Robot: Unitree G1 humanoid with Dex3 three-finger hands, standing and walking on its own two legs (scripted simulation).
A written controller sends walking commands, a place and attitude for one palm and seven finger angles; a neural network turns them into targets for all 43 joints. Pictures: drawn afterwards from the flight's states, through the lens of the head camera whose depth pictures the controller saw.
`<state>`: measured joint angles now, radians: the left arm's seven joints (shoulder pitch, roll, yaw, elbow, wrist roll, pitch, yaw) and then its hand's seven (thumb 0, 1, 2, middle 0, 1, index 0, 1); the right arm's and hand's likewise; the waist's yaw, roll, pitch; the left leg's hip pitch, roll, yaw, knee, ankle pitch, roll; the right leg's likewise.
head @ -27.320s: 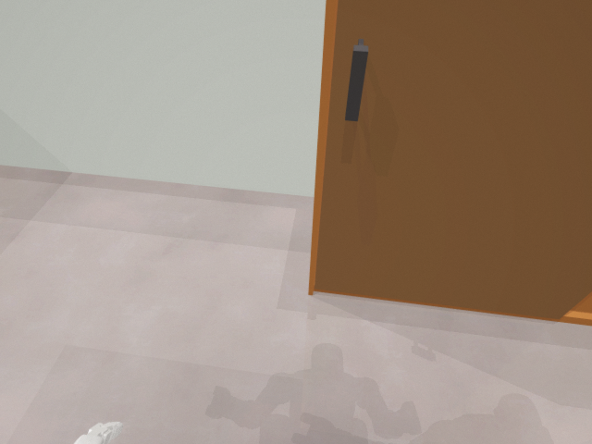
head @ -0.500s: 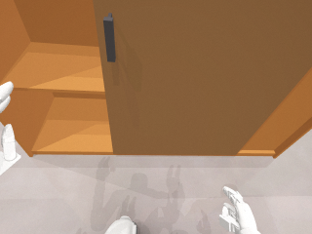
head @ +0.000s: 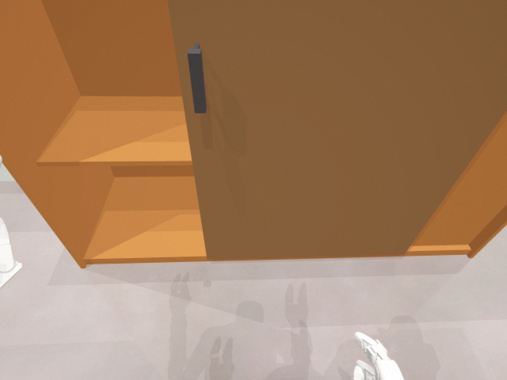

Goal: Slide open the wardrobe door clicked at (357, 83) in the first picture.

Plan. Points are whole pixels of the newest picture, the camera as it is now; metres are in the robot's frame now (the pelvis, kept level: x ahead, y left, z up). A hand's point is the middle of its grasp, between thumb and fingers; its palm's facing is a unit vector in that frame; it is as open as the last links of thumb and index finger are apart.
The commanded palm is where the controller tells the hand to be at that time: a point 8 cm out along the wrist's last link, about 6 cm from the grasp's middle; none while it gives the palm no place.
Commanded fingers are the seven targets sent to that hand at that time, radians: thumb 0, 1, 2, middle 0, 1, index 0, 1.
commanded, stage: stop stepping back and stand still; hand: left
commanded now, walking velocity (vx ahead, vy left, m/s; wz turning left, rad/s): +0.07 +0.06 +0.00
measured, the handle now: (198, 78) +0.72 +0.17 +0.14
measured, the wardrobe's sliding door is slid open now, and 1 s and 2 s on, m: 0.54 0.54 0.54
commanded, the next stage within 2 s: let the arm hang, fingers relaxed in 0.10 s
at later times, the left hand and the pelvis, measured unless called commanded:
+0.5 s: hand out of the picture +0.06 +0.19 -0.16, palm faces +0.03 -0.98 -0.19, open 7.2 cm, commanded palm none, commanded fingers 0.00 0.90 0.90 -0.20 -0.30 -0.20 -0.30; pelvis +0.00 +0.02 -0.01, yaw +7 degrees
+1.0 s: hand out of the picture -0.01 +0.23 -0.17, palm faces +0.09 -0.98 -0.20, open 7.3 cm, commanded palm none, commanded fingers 0.00 0.90 0.90 -0.20 -0.30 -0.20 -0.30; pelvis -0.01 +0.05 +0.01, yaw +5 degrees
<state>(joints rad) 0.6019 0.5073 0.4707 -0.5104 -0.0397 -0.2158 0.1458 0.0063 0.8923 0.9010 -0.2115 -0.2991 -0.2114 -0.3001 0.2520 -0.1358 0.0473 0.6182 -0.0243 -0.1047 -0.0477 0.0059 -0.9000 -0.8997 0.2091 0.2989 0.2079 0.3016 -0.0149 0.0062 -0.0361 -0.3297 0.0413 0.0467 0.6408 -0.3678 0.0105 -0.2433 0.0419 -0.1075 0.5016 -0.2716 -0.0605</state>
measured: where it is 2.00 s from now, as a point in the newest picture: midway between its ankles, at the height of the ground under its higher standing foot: outside the picture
